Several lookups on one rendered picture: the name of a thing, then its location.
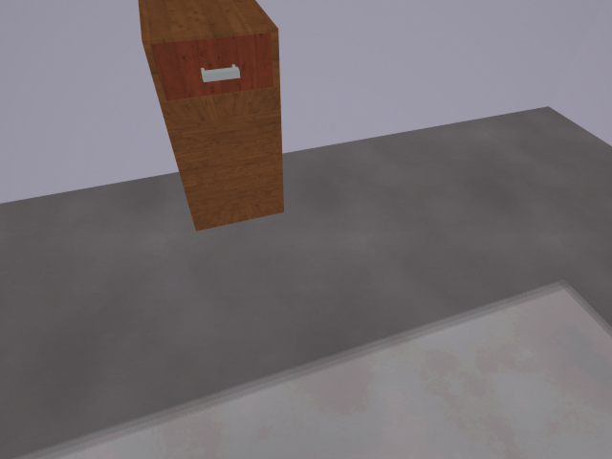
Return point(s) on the drawer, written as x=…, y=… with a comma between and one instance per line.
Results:
x=180, y=64

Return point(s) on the cabinet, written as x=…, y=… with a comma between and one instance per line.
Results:
x=228, y=147

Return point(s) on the handle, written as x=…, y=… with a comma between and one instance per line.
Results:
x=220, y=74

